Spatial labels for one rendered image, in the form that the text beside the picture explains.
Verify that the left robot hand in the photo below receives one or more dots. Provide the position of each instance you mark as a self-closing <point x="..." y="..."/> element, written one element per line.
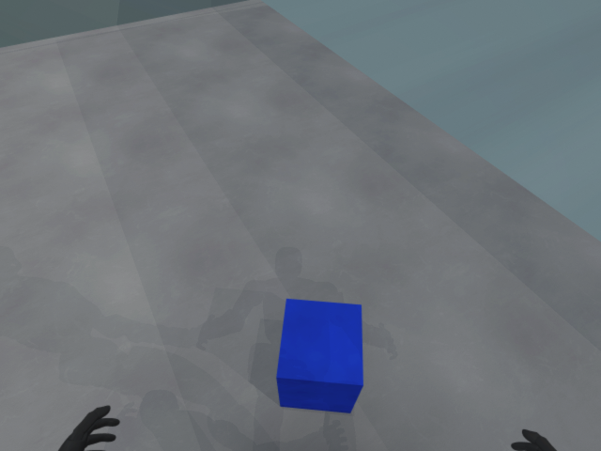
<point x="79" y="439"/>

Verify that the carton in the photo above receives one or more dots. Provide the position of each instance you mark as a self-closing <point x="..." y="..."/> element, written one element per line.
<point x="320" y="360"/>

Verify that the right robot hand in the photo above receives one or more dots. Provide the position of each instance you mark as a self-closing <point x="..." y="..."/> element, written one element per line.
<point x="537" y="442"/>

